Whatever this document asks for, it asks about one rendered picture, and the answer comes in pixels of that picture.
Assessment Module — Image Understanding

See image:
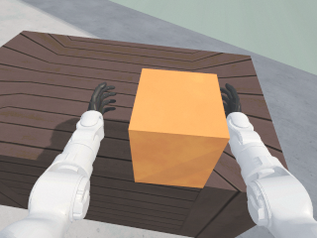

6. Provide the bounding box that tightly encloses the carton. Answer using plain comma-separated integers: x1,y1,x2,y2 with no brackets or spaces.
128,68,230,188

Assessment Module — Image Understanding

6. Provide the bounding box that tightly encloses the pedestal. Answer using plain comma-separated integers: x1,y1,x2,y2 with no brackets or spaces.
0,31,288,238

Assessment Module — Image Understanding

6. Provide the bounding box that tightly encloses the robot left hand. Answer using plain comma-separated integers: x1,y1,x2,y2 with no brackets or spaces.
87,81,117,115

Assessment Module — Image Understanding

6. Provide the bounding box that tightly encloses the left robot forearm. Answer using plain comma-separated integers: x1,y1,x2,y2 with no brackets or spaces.
28,110,104,213

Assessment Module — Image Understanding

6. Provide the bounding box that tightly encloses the robot right hand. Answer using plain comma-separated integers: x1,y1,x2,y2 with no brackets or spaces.
219,83,242,119

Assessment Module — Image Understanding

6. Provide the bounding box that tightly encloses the right robot forearm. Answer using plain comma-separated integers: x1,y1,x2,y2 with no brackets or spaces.
226,112,313,216

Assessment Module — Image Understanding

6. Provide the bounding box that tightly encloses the robot left upper arm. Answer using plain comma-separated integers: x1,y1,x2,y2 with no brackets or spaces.
0,171,90,238

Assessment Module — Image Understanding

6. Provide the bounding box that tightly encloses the robot right upper arm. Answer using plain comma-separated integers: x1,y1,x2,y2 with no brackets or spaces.
247,176,317,238

